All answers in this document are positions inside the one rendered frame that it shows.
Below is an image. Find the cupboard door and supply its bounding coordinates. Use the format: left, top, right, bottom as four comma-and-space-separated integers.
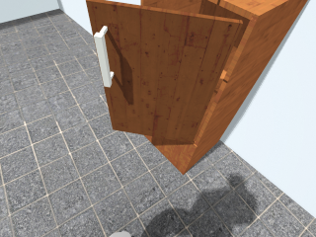
86, 0, 243, 143

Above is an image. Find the handle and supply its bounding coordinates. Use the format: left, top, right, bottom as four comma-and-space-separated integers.
94, 26, 115, 88

